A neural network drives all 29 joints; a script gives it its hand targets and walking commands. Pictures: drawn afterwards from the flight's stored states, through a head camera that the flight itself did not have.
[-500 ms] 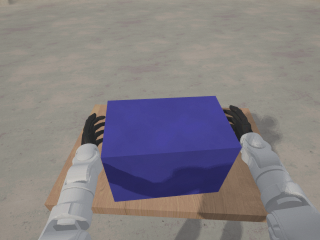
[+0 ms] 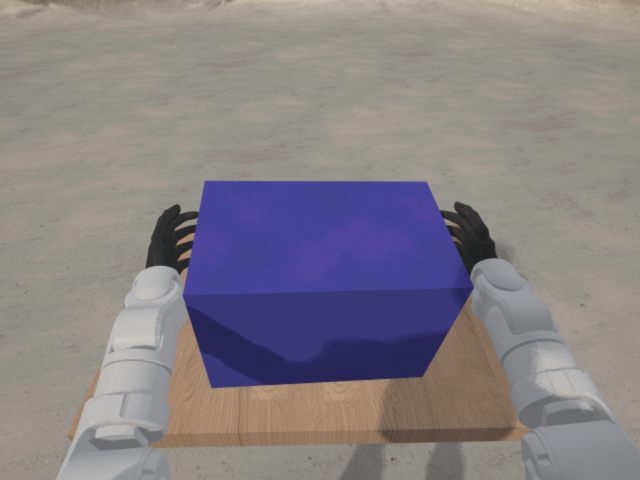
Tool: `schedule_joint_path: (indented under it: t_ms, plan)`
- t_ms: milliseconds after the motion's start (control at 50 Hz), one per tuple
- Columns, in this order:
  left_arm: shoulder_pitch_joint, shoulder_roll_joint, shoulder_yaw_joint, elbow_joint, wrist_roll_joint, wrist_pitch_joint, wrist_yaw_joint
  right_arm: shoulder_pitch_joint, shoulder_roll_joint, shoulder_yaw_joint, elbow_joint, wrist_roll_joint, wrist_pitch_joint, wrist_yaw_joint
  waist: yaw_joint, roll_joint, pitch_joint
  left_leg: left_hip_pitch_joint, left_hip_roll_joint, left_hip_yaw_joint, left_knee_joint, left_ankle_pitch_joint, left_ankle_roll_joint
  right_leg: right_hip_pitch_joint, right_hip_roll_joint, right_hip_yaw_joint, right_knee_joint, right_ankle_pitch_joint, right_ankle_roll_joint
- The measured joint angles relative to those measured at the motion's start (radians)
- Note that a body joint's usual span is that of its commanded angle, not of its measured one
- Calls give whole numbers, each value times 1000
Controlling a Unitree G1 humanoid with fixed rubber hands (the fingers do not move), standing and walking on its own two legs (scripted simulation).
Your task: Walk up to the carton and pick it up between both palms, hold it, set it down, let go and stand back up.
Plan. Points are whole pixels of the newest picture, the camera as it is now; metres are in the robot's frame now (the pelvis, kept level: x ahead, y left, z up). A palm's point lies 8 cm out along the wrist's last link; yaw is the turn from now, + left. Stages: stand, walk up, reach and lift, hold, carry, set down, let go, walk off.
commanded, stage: reach and lift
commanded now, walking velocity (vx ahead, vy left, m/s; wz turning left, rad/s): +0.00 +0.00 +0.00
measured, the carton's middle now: (319, 284) +0.39 +0.02 +0.09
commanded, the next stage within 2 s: hold in 0.82 s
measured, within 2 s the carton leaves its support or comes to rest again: neither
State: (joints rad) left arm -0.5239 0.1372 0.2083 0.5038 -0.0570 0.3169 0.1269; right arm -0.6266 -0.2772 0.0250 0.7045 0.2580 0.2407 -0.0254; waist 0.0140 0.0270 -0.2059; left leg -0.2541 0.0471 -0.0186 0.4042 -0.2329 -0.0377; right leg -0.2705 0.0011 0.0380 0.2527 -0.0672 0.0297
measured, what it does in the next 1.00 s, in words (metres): stands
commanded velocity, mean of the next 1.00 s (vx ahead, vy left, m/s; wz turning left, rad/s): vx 0.00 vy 0.00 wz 0.00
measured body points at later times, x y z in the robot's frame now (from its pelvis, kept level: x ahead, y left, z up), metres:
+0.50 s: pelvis -0.01 +0.00 +0.00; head -0.06 +0.00 +0.45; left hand +0.37 +0.21 +0.17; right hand +0.38 -0.19 +0.16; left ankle -0.02 +0.13 -0.75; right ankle +0.03 -0.15 -0.75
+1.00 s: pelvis -0.01 +0.00 +0.00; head -0.06 +0.00 +0.45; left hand +0.37 +0.21 +0.18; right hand +0.38 -0.19 +0.18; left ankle -0.02 +0.13 -0.75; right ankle +0.03 -0.15 -0.75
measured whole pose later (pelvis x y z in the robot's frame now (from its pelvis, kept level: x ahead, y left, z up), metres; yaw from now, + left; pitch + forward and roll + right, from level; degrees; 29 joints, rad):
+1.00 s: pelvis -0.01 +0.00 +0.00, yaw +0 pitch +2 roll -1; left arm -0.59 0.13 0.28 0.37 0.05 0.53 0.05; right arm -0.64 -0.26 -0.03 0.56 0.25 0.42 -0.05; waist 0.00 0.02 -0.17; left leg -0.20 0.05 -0.02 0.40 -0.23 -0.03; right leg -0.22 0.00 0.04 0.24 -0.06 0.03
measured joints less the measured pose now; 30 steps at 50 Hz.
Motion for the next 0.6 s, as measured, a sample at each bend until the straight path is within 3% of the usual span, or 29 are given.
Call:
schedule_joint_path:
  t_ms: [140,600]
  plan:
    - [0,-20,32,-22,69,71,-33,3,0,-1,-11,0,60,-1,-4,-1,20,41,0,0,-6,0,5,41,0,0,-5,1,2]
    - [-64,-19,70,-61,111,146,-70,-10,14,-48,-67,-11,110,-9,-9,-4,35,43,0,-1,-8,7,8,43,0,0,-8,8,2]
